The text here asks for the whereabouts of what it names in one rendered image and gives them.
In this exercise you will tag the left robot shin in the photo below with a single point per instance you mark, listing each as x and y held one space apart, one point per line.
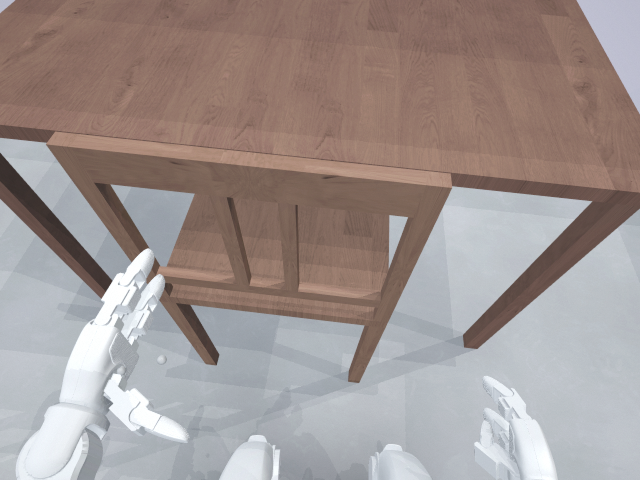
257 438

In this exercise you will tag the chair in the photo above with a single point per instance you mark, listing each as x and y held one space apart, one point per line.
264 233

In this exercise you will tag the robot left hand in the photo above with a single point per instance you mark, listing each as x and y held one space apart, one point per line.
110 341

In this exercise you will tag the robot right hand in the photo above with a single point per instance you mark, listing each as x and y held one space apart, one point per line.
523 453

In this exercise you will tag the right robot thigh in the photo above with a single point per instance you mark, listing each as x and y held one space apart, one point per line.
396 465

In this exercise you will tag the left robot forearm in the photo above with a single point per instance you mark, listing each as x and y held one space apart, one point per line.
67 447

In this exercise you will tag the table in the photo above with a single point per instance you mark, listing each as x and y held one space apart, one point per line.
514 96

